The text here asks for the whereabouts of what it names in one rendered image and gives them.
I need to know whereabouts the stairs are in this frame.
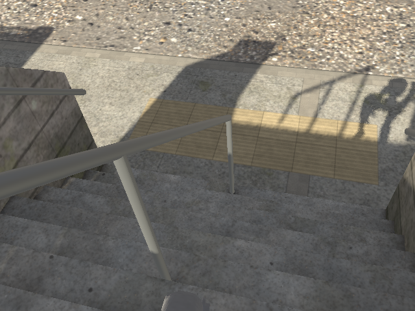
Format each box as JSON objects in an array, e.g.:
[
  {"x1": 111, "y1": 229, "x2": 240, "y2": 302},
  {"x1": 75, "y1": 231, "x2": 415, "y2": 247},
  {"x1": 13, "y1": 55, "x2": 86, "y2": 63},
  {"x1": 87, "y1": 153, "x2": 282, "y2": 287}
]
[{"x1": 0, "y1": 164, "x2": 415, "y2": 311}]

